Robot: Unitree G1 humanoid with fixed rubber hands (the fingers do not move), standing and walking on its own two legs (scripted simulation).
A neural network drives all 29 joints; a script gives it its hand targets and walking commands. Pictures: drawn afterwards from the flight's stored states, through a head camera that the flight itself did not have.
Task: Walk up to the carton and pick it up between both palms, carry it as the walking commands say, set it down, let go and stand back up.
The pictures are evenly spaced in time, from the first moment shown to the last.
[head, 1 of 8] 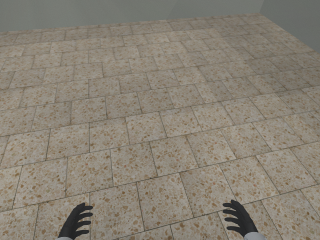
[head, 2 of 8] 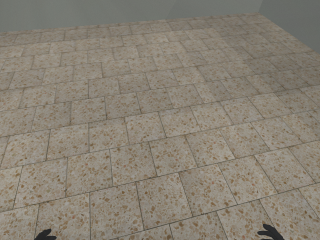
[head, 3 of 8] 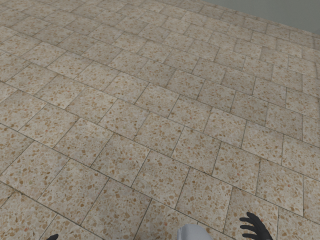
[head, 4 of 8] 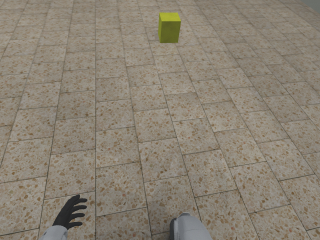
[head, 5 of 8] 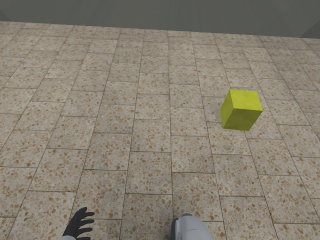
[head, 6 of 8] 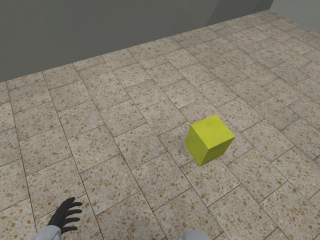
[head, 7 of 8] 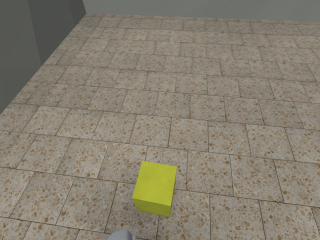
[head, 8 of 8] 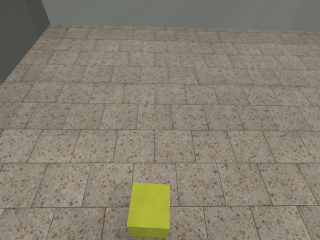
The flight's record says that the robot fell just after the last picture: no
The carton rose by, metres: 0.00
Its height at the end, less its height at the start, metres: +0.00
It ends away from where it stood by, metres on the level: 0.00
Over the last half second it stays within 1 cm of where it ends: yes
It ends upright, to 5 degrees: yes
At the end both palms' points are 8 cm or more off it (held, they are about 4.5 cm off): yes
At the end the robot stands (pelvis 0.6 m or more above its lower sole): yes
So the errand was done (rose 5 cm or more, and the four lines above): no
